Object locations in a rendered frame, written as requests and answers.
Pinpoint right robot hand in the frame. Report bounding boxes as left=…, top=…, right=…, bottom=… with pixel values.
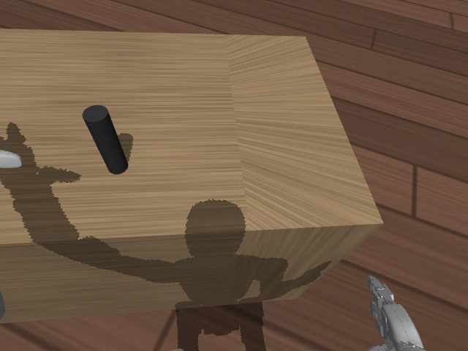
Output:
left=365, top=275, right=424, bottom=351

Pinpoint can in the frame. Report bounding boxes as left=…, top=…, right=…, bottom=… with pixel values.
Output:
left=83, top=105, right=128, bottom=174

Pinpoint left robot hand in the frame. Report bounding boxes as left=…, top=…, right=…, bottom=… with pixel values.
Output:
left=0, top=150, right=23, bottom=168

